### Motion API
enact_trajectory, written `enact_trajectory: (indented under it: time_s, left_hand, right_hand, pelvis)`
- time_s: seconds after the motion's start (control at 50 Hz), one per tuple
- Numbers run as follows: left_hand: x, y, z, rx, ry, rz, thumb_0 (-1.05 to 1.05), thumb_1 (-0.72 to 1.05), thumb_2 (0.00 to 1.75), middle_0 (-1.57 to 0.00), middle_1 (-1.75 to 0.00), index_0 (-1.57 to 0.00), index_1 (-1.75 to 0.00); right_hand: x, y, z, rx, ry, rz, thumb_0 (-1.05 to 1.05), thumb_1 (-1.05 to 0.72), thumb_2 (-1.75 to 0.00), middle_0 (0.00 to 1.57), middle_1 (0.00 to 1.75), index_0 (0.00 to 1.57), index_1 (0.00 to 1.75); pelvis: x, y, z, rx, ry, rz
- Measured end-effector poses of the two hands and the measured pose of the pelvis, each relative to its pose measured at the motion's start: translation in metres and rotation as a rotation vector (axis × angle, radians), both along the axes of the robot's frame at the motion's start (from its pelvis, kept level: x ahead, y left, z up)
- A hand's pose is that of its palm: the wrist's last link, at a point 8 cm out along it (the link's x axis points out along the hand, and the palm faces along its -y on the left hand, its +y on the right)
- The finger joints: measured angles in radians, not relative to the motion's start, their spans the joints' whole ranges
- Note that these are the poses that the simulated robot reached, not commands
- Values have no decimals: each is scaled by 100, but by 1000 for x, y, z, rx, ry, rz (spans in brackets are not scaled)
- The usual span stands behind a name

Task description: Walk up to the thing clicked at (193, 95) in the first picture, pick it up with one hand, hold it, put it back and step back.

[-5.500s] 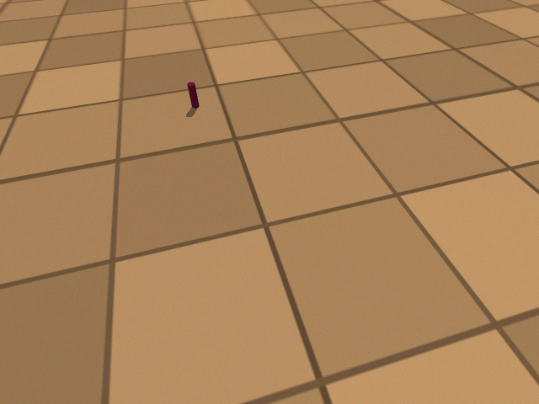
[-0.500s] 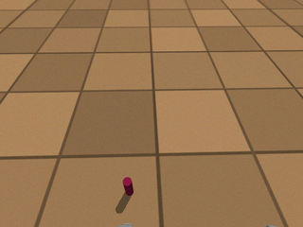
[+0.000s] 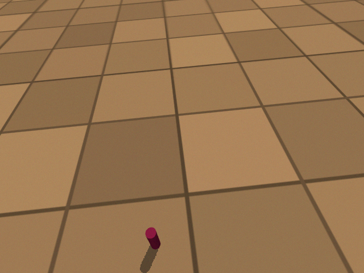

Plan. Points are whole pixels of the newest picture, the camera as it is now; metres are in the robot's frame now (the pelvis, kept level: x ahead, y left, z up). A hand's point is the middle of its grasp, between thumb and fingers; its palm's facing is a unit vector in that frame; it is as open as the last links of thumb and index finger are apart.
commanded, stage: walk up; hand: left
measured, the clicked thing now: (153, 238) +0.41 +0.20 -0.67
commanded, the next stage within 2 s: stand in 1.22 s
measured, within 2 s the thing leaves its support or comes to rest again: neither
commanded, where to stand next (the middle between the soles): +0.09 -0.01 m, yaw +0 degrees
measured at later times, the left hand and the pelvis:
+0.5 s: hand out of the picture +0.11 +0.25 -0.13, palm faces +0.01 -0.94 -0.33, open 7.4 cm; pelvis +0.03 +0.00 +0.02, yaw +1 degrees
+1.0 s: hand out of the picture +0.11 +0.25 -0.13, palm faces +0.02 -0.94 -0.33, open 7.4 cm; pelvis +0.04 +0.00 +0.02, yaw +1 degrees
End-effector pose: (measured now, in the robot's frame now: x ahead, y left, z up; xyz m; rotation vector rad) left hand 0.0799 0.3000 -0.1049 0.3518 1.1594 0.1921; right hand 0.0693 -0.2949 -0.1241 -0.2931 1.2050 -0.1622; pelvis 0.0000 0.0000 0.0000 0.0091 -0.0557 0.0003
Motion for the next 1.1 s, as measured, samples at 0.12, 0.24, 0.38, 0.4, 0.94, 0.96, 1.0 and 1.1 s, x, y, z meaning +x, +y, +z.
enact_trajectory:
  time_s: [0.12,0.24,0.38,0.4,0.94,0.96,1.0,1.1]
  left_hand:
    - [23,-5,5,-29,-20,3,1,90,90,-20,-30,-21,-30]
    - [34,-5,7,-43,-12,20,1,90,90,-20,-30,-21,-30]
    - [33,-4,7,-46,15,42,1,90,90,-20,-30,-21,-30]
    - [32,-4,7,-45,20,45,1,90,90,-20,-30,-21,-30]
    - [16,-1,7,-40,81,84,1,90,90,-20,-30,-20,-30]
    - [18,-1,7,-41,78,83,1,90,90,-20,-30,-20,-30]
    - [20,-1,7,-41,74,79,1,90,90,-20,-30,-20,-30]
    - [26,-1,7,-42,63,72,1,90,90,-20,-30,-20,-30]
  right_hand:
    - [-8,0,9,-7,59,-7,0,-90,-89,20,30,21,30]
    - [0,-6,20,-34,71,-13,0,-90,-89,20,30,21,30]
    - [26,-10,28,-52,30,-9,0,-90,-89,20,30,20,30]
    - [30,-10,29,-52,24,-7,0,-90,-89,20,30,20,30]
    - [55,6,27,-15,16,2,0,-90,-89,20,30,20,30]
    - [54,6,27,-15,18,1,0,-90,-89,20,30,20,30]
    - [53,6,27,-17,22,-2,0,-90,-89,20,30,20,30]
    - [49,5,27,-21,30,-6,0,-90,-89,20,30,20,30]
  pelvis:
    - [9,0,10,-3,11,5]
    - [16,0,17,-4,13,9]
    - [22,-1,20,-6,14,12]
    - [23,-1,21,-6,14,12]
    - [36,2,24,-8,17,15]
    - [37,2,24,-8,17,14]
    - [37,2,24,-8,18,14]
    - [38,3,24,-8,18,14]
